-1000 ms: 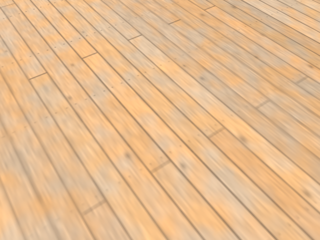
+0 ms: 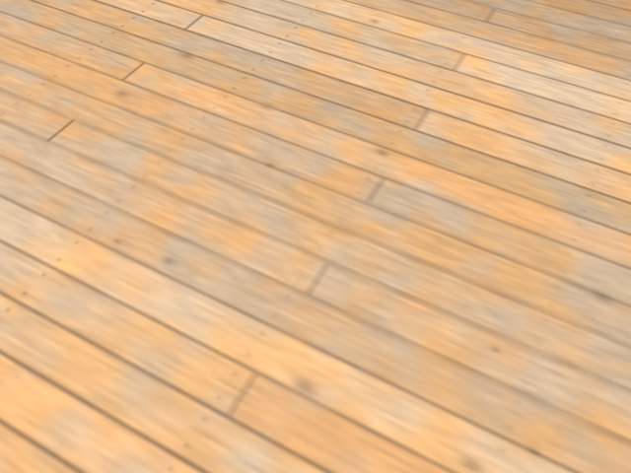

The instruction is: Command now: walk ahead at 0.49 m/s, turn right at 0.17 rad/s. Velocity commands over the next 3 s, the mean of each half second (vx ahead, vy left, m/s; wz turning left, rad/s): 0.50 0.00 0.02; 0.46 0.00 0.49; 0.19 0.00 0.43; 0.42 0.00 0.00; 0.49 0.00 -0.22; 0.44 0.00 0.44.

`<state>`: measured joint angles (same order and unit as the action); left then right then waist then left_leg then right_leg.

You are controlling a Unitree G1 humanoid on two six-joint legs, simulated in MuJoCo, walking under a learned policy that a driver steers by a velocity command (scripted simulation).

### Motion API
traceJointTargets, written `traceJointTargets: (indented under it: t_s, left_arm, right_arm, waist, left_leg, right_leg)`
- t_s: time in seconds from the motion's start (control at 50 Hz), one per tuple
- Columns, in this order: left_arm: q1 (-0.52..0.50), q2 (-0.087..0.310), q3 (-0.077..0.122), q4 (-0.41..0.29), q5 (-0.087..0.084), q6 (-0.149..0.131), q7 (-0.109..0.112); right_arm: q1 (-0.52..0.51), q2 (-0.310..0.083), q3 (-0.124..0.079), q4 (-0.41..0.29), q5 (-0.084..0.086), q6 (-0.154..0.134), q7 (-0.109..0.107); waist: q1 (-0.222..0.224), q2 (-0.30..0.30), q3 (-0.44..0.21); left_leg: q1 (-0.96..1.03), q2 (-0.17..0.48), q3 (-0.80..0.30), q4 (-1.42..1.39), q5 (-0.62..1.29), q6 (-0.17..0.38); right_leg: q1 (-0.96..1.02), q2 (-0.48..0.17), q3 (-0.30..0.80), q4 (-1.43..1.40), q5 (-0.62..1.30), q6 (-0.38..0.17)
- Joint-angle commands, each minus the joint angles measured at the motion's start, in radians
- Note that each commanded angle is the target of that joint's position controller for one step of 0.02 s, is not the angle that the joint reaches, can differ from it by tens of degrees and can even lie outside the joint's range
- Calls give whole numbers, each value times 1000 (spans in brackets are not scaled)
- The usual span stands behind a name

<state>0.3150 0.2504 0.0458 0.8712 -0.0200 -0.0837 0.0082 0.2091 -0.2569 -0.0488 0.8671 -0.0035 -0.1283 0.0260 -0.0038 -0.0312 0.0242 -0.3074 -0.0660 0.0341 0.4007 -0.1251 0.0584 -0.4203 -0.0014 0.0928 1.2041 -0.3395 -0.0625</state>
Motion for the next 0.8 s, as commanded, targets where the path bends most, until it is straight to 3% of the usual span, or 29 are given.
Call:
traceJointTargets:
  t_s: [0.02,0.08,0.12,0.18,0.24,0.3,0.32,0.34,0.36,0.38,0.4,0.42,0.44,0.46,0.48,0.52,0.58,0.7,0.8]
  left_arm:
    - [34,49,15,-65,5,-9,0]
    - [-64,36,4,-110,17,-5,3]
    - [-141,31,-2,-135,19,-9,0]
    - [-241,28,-9,-159,12,-16,-10]
    - [-324,42,-9,-192,1,-19,-24]
    - [-345,73,1,-218,0,-27,-37]
    - [-300,91,11,-211,2,-32,-39]
    - [-188,124,31,-179,5,-35,-35]
    - [1,188,58,-134,13,-38,-25]
    - [150,301,85,-114,34,-29,-16]
    - [185,253,73,-101,32,-23,-21]
    - [116,176,50,-108,24,-27,-23]
    - [31,134,36,-122,17,-29,-24]
    - [-43,98,25,-124,18,-32,-29]
    - [-88,74,20,-123,22,-39,-32]
    - [-108,71,24,-103,31,-50,-34]
    - [-80,96,36,-69,40,-57,-22]
    - [-32,139,45,-32,33,-40,7]
    - [54,162,53,6,17,-5,12]
  right_arm:
    - [25,-70,-8,-30,-2,-11,3]
    - [72,-122,-20,-6,6,-8,-6]
    - [97,-137,-22,2,11,2,-14]
    - [143,-152,-21,19,22,13,-18]
    - [200,-159,-19,44,29,24,-17]
    - [207,-171,-22,56,31,41,-21]
    - [193,-179,-24,54,31,47,-22]
    - [178,-174,-20,49,28,53,-24]
    - [161,-142,-5,29,15,52,-24]
    - [232,-37,26,-3,2,36,-22]
    - [285,-29,30,14,30,17,-20]
    - [217,-138,-1,7,57,12,-22]
    - [148,-146,-7,-11,57,15,-25]
    - [117,-129,-10,-15,45,26,-30]
    - [121,-116,-18,-12,35,41,-33]
    - [150,-70,-17,-6,37,68,-29]
    - [109,-58,-23,-33,34,84,-29]
    - [-74,-37,-17,-106,22,78,0]
    - [-223,-22,-6,-196,25,75,34]
  waist:
    - [20,92,-52]
    - [4,80,-8]
    - [-17,76,0]
    - [-50,88,13]
    - [-77,100,30]
    - [-55,107,36]
    - [-18,111,16]
    - [45,103,-44]
    - [125,67,-172]
    - [133,-156,-336]
    - [124,-269,-427]
    - [117,-155,-268]
    - [87,-105,-172]
    - [55,-55,-105]
    - [23,-70,-66]
    - [-8,-71,-42]
    - [-16,-31,-11]
    - [37,-6,45]
    - [88,4,89]
  left_leg:
    - [162,273,-314,-250,54,189]
    - [135,282,-248,-293,117,206]
    - [144,266,-201,-299,135,189]
    - [140,233,-129,-281,150,152]
    - [199,267,-140,-251,115,142]
    - [276,314,-174,-188,142,119]
    - [277,311,-177,-133,221,108]
    - [257,271,-151,-5,351,87]
    - [130,211,-108,231,322,52]
    - [-233,70,-20,630,-55,-16]
    - [-401,23,-140,836,-447,-23]
    - [-475,78,-183,914,-389,-11]
    - [-470,128,-157,894,-291,-4]
    - [-429,161,-147,843,-216,-11]
    - [-383,189,-151,794,-161,-14]
    - [-317,197,-145,779,-96,-21]
    - [-388,192,-170,722,7,-29]
    - [-421,174,-99,412,221,-28]
    - [-492,162,-18,286,132,5]
  right_leg:
    - [-179,-112,10,-44,61,6]
    - [-245,-138,-22,-201,136,36]
    - [-251,-134,-38,-338,248,45]
    - [-182,-96,-78,-522,379,51]
    - [-162,-76,-86,-606,384,44]
    - [-126,-59,-82,-675,290,7]
    - [-49,-40,-94,-703,265,-6]
    - [107,-14,-112,-732,254,-25]
    - [382,-86,-43,-709,272,-68]
    - [776,-352,312,-727,226,-178]
    - [827,-448,622,-873,86,-250]
    - [694,-413,506,-895,44,-201]
    - [554,-373,352,-917,82,-163]
    - [429,-325,244,-961,137,-141]
    - [348,-285,153,-1001,179,-121]
    - [265,-253,43,-1049,285,-115]
    - [275,-250,-70,-1067,423,-121]
    - [345,-246,-213,-1090,439,-95]
    - [524,-296,-267,-1021,535,-86]
